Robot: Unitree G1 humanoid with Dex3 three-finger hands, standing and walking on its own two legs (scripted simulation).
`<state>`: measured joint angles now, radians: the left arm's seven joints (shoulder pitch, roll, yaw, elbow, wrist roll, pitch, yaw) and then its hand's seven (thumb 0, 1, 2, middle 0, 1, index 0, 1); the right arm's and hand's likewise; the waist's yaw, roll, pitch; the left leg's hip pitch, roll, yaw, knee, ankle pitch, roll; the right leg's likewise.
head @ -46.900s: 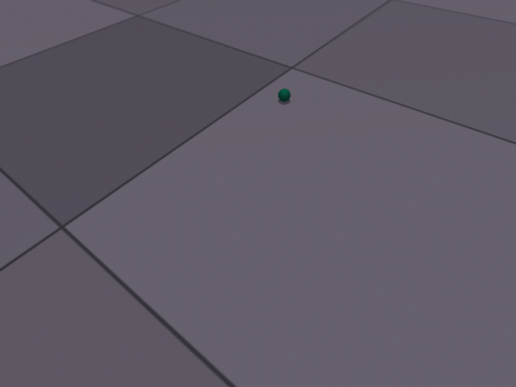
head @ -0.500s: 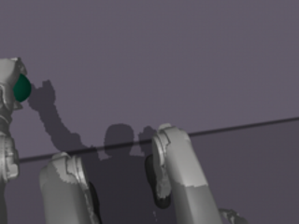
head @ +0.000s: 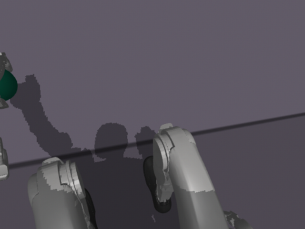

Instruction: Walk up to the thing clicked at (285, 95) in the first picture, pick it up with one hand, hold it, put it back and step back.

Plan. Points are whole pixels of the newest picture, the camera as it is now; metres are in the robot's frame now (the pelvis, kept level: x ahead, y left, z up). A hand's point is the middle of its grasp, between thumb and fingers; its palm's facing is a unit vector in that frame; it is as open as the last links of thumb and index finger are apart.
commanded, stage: lower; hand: left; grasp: from above
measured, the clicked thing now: out of the picture +0.53 +0.27 -0.18
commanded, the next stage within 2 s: rest in 0.26 s
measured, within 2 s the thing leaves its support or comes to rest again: neither
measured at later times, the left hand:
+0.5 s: hand (5, 91) +0.52 +0.26 -0.22, palm faces -0.47 -0.04 -0.88, open 10.8 cm
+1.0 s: hand (13, 94) +0.52 +0.26 -0.25, palm faces -0.47 -0.06 -0.88, open 10.9 cm
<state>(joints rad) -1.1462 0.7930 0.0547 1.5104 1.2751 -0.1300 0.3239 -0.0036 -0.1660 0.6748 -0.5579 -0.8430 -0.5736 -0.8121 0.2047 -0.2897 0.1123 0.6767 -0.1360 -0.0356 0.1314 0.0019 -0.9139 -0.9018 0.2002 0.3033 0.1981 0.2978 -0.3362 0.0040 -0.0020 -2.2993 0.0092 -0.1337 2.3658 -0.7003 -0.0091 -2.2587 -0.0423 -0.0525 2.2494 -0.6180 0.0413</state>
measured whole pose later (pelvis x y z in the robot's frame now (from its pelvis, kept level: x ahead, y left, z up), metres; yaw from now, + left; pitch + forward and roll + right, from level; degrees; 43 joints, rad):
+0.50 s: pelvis +0.00 +0.00 -0.03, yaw -2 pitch +35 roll -10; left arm -1.18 0.86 0.08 1.61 1.31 -0.15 0.40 0.00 -0.15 0.66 -0.55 -0.84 -0.56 -0.82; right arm 0.20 -0.30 0.17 0.66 -0.17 -0.07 0.15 0.00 -0.91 -0.90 0.20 0.30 0.20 0.30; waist -0.38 -0.02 0.06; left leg -2.36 0.01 -0.16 2.46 -0.71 -0.01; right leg -2.31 -0.03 -0.07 2.32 -0.61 0.05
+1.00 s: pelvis +0.00 +0.00 -0.03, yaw -4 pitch +33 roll -12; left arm -1.18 0.94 0.10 1.65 1.32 -0.15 0.46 0.00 -0.14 0.68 -0.53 -0.86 -0.54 -0.83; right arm 0.19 -0.34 0.23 0.63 -0.20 -0.13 0.18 0.00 -0.90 -0.90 0.20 0.30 0.20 0.30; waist -0.41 -0.07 0.12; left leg -2.36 0.01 -0.20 2.49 -0.72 -0.01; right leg -2.29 -0.02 -0.10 2.32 -0.61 0.05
